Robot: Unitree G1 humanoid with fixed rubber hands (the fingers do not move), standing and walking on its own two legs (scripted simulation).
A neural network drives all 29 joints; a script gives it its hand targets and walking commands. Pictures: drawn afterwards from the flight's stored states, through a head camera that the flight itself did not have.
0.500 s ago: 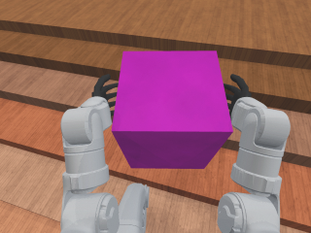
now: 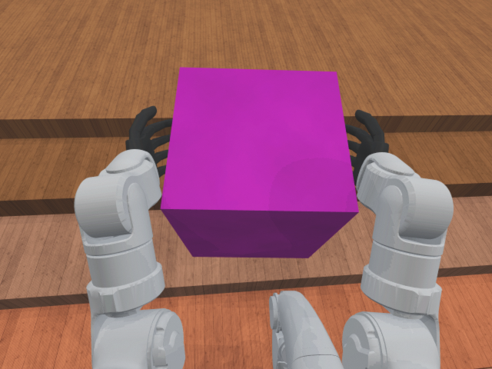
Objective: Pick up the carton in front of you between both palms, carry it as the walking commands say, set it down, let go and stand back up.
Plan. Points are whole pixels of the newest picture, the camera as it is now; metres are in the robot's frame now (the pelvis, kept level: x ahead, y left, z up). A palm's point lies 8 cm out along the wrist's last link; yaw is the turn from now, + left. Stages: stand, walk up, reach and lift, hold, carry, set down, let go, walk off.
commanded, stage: carry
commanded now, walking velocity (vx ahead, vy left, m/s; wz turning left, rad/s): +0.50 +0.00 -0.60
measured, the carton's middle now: (254, 177) +0.39 -0.02 +0.10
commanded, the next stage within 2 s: none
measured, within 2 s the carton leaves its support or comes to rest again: neither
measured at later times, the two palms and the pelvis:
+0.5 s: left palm (214, 14) +0.68 +0.04 +0.22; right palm (376, 35) +0.63 -0.25 +0.21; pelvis +0.29 -0.05 +0.09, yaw -14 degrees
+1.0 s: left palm out of the picture +0.95 -0.13 +0.36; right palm out of the picture +0.76 -0.37 +0.36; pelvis +0.57 -0.05 +0.20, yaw -34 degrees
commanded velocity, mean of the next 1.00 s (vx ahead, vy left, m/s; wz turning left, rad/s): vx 0.50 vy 0.00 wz -0.50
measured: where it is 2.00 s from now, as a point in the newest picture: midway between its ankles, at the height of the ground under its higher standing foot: (305, 114)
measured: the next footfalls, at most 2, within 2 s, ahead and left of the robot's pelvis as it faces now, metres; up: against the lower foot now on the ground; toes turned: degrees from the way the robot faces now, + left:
right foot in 0.20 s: +0.34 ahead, -0.13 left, +0.10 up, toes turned -11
left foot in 0.70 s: +0.67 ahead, +0.03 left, +0.21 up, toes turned -18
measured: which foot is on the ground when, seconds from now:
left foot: down 0.00-0.24, up 0.26-0.68, down 0.70-1.00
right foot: up 0.00-0.18, down 0.20-0.72, up 0.74-1.00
